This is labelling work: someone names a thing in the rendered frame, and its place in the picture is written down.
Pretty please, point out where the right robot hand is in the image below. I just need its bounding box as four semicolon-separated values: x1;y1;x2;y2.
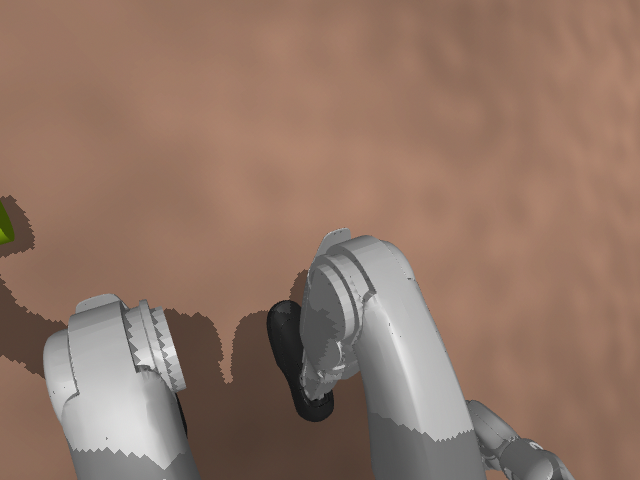
465;400;522;471

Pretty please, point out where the right robot arm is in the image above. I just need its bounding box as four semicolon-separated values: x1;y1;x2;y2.
499;438;575;480

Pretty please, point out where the right robot foot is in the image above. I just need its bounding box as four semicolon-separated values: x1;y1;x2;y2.
267;300;334;422

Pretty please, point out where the bottle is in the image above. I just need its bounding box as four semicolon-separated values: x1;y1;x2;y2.
0;201;15;245

